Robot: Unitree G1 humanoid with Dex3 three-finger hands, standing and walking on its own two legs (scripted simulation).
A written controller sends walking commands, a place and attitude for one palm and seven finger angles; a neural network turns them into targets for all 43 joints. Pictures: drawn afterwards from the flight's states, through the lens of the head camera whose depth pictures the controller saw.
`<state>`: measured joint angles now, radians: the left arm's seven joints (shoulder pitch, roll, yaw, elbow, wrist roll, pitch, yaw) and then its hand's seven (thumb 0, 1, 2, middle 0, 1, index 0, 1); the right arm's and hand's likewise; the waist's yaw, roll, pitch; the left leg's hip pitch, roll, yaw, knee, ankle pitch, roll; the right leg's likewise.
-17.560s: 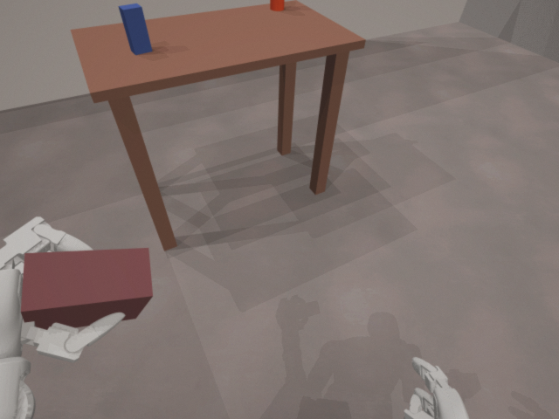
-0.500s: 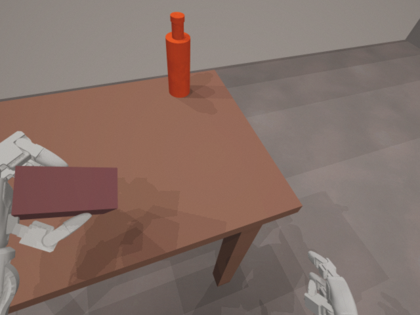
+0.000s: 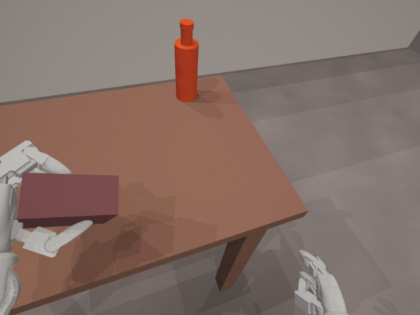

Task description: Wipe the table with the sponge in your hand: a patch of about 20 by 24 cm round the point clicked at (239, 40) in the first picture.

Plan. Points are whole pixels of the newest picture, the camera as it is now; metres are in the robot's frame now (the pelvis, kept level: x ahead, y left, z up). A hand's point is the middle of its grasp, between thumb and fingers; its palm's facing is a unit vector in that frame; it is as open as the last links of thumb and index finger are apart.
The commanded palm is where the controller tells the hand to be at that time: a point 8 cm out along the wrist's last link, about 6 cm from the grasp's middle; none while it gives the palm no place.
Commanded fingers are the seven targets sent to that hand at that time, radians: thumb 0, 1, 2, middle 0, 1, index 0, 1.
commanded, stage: turn the palm down, sponge in hand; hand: left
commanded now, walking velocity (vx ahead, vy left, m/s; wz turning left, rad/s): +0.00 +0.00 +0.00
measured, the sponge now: (83, 202) +0.23 +0.22 +0.14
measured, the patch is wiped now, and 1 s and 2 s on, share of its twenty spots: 0.00 0.00 0.00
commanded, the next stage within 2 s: none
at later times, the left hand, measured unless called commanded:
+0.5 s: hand (37, 212) +0.19 +0.25 +0.17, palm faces +0.49 -0.61 -0.63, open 9.8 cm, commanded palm +0.15 +0.27 +0.20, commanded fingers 0.00 0.10 1.30 -1.20 -1.60 -1.20 -1.60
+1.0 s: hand (28, 200) +0.21 +0.27 +0.18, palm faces +0.31 -0.35 -0.88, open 9.8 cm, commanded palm +0.17 +0.26 +0.23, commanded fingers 0.00 0.10 1.30 -1.20 -1.60 -1.20 -1.60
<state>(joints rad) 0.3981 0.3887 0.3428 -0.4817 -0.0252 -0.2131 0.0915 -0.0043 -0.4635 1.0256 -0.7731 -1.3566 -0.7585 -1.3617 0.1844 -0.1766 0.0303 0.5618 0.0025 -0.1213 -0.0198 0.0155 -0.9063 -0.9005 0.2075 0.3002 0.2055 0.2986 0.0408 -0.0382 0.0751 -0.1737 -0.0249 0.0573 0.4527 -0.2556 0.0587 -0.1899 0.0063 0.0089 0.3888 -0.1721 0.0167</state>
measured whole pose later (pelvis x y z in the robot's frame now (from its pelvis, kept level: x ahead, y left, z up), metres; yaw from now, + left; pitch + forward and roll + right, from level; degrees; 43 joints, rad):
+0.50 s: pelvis -0.02 -0.05 -0.02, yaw +5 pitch -1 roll +0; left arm 0.18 0.55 0.33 -0.34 0.13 0.00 0.08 0.00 -0.47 1.03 -0.78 -1.35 -0.77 -1.36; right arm 0.14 -0.23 0.03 0.61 -0.01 -0.06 -0.05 0.01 -0.91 -0.90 0.21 0.30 0.20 0.30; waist 0.09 0.01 0.01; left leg -0.32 -0.02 -0.03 0.62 -0.29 0.00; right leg -0.33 0.03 -0.06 0.62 -0.28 -0.06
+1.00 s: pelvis +0.00 -0.05 -0.02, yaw +3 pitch +1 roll +0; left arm 0.28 0.71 0.37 -0.39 0.27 0.21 -0.02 0.00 -0.47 1.03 -0.77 -1.36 -0.76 -1.36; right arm 0.18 -0.31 -0.03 0.59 0.05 0.04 -0.10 0.02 -0.91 -0.90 0.20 0.30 0.20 0.30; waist 0.10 0.09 -0.03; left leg -0.33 0.00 -0.01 0.67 -0.35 -0.01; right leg -0.34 0.05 -0.04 0.67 -0.34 -0.06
